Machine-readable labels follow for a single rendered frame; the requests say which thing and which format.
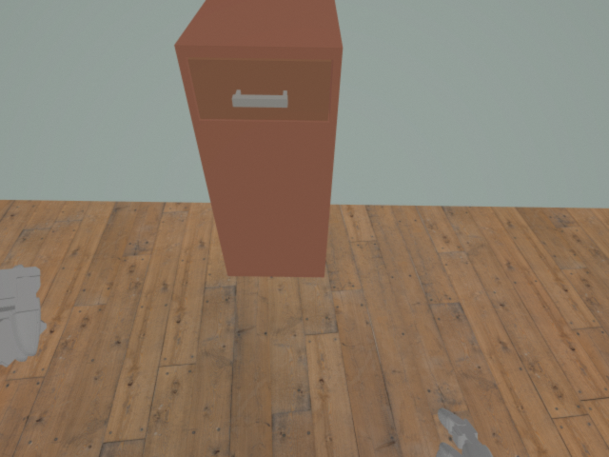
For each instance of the handle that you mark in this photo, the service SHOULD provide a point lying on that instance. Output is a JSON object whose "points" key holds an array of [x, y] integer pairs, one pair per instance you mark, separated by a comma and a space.
{"points": [[259, 101]]}

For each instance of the cabinet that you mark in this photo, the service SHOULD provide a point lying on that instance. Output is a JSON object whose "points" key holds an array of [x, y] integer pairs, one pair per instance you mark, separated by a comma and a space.
{"points": [[269, 181]]}

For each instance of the left robot hand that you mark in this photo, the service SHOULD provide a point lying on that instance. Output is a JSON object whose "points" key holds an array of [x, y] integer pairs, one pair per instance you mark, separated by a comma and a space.
{"points": [[20, 314]]}

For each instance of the drawer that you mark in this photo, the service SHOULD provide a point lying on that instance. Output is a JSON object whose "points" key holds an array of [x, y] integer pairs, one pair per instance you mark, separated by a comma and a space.
{"points": [[307, 82]]}

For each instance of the right robot hand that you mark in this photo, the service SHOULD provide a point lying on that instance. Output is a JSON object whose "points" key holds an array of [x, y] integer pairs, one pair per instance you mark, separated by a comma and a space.
{"points": [[464, 436]]}

